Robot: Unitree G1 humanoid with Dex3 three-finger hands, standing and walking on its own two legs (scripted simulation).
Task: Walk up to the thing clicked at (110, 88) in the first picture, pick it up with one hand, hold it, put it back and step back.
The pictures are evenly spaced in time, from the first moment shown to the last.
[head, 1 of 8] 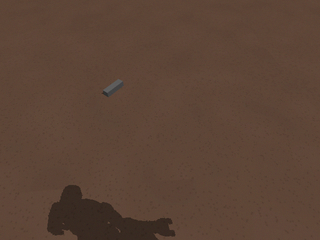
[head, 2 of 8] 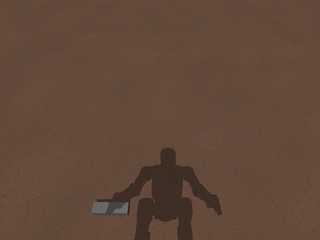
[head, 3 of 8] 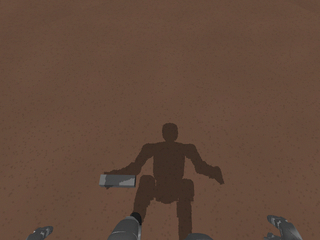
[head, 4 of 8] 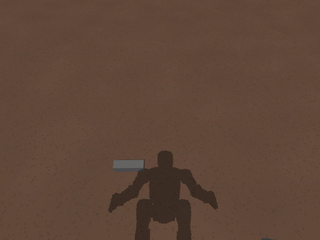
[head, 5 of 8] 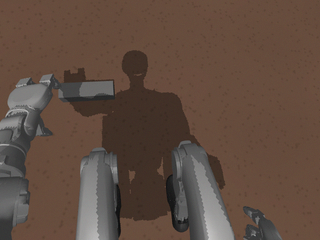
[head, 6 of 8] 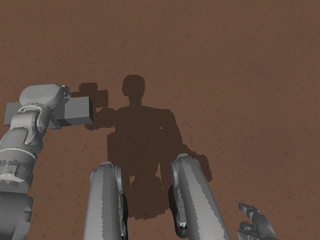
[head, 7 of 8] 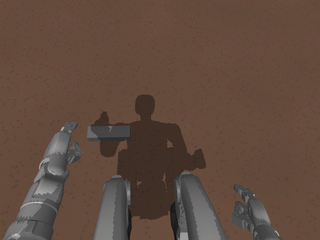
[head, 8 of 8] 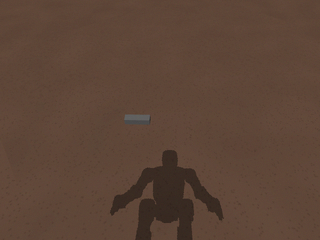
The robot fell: no
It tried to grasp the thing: yes
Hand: left
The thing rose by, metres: 0.67
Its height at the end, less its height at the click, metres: +0.00
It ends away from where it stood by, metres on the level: 0.03
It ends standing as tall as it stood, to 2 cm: yes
